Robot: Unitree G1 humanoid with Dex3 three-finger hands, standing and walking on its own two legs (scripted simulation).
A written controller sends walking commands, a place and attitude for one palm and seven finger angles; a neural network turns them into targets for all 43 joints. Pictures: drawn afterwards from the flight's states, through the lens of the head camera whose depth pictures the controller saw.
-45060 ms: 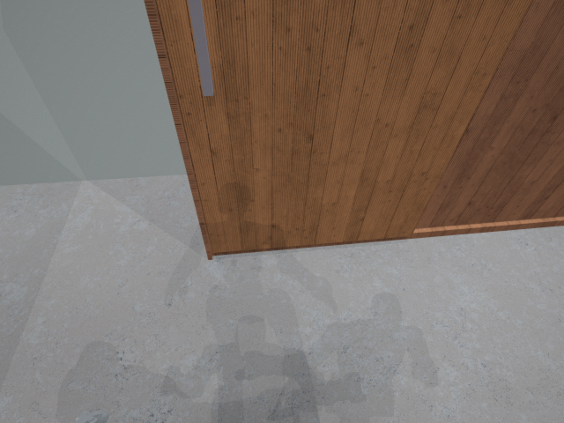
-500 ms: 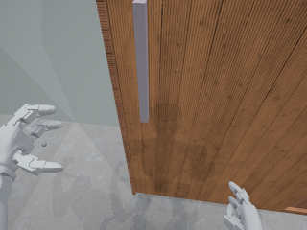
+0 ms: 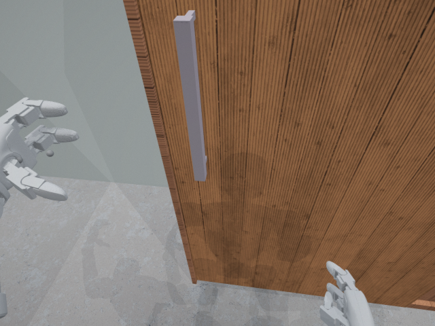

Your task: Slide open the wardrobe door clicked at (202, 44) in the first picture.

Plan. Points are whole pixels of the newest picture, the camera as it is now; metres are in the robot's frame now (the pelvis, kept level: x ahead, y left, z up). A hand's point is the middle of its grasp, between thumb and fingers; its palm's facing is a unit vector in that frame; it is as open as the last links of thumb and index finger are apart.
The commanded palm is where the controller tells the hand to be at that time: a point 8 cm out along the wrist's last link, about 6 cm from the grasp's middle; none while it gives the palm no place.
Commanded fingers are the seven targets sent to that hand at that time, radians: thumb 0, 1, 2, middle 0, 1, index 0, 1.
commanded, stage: raise the hand with hooked fingers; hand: left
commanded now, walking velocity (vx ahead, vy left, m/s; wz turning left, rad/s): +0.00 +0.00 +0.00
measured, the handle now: (196, 109) +0.45 +0.09 +0.20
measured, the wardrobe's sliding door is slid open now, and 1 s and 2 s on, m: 0.00 0.00 0.00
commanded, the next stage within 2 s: move the hooked fingers beside the handle in 0.40 s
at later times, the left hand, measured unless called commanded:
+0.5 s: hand (67, 157) +0.29 +0.26 +0.21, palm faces +0.08 -0.99 -0.13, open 14.0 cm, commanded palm +0.25 +0.30 +0.23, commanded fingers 0.00 -0.50 0.30 -0.30 -1.20 -0.30 -1.20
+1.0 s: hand (98, 148) +0.32 +0.23 +0.21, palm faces +0.03 -1.00 -0.09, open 14.0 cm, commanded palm +0.29 +0.27 +0.22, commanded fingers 0.00 -0.50 0.30 -0.30 -1.20 -0.30 -1.20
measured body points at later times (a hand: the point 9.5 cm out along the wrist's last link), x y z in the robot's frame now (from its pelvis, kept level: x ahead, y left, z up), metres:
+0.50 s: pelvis +0.01 -0.02 +0.00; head -0.02 -0.04 +0.45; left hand +0.28 +0.32 +0.22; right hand +0.21 -0.24 -0.07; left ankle +0.01 +0.11 -0.74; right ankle +0.00 -0.11 -0.74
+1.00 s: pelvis +0.00 -0.01 +0.00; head -0.02 -0.04 +0.45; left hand +0.31 +0.28 +0.21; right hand +0.20 -0.24 -0.07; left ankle +0.00 +0.11 -0.74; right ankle +0.00 -0.11 -0.74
